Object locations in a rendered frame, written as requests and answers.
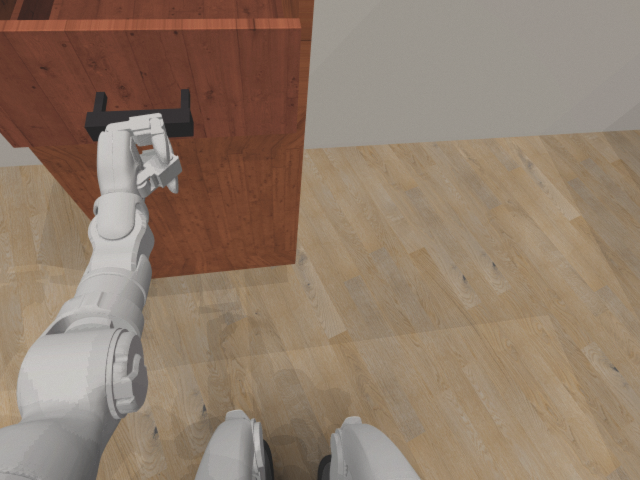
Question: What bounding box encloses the robot left hand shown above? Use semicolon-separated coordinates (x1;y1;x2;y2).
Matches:
97;113;182;202

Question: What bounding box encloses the handle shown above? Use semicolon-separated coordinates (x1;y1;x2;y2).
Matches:
85;89;194;141

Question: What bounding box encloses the right robot thigh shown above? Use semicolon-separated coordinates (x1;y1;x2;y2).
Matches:
330;424;421;480

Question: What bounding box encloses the robot left forearm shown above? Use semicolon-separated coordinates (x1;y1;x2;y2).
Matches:
17;192;154;418

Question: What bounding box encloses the robot left upper arm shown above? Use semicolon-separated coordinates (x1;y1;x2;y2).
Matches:
0;328;148;480

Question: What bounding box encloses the cabinet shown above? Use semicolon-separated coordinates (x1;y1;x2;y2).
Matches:
0;0;314;279

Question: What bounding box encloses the drawer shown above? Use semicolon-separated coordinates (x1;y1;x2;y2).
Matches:
0;0;301;148

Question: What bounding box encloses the left robot shin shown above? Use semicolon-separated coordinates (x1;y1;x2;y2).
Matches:
225;410;266;480

